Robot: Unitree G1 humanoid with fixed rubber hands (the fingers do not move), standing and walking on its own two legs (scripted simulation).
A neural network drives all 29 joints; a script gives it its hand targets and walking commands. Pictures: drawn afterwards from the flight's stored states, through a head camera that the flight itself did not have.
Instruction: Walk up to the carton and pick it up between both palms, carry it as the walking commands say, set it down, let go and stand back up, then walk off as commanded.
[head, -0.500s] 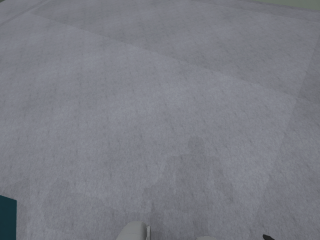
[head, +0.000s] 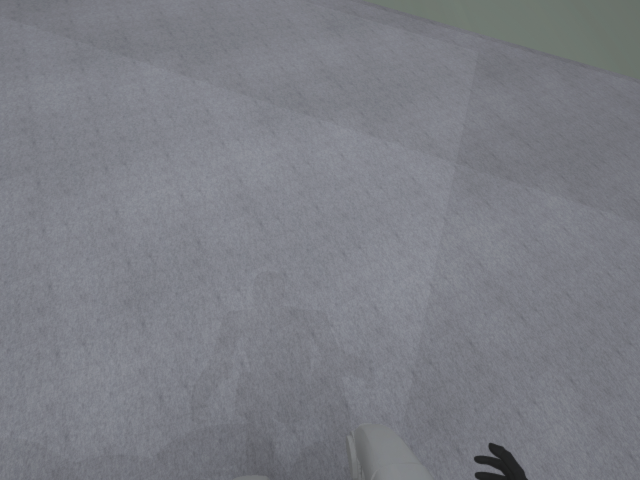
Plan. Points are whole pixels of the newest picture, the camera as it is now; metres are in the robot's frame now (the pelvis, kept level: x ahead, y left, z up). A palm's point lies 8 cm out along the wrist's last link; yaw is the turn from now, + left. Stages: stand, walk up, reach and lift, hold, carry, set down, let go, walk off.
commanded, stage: walk off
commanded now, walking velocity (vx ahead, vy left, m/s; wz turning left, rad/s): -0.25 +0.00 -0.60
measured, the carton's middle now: out of the picture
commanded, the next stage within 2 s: stand in 0.98 s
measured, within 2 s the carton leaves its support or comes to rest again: neither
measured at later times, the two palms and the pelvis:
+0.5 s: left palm out of the picture -0.01 +0.22 -0.13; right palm out of the picture -0.17 -0.27 -0.17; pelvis -0.15 +0.00 -0.01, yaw -18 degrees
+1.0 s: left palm out of the picture -0.07 +0.31 -0.16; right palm out of the picture -0.27 -0.17 -0.11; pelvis -0.25 +0.11 +0.00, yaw -33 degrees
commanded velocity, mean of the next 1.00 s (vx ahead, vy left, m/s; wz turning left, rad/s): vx -0.24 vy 0.00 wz -0.58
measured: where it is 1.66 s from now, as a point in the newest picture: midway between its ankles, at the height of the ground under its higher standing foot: outside the picture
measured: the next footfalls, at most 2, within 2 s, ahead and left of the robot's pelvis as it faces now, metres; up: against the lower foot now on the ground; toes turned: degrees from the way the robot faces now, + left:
right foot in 0.38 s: -0.17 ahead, -0.10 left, +0.00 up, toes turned -16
left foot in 0.88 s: -0.20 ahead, +0.18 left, +0.00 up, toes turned -29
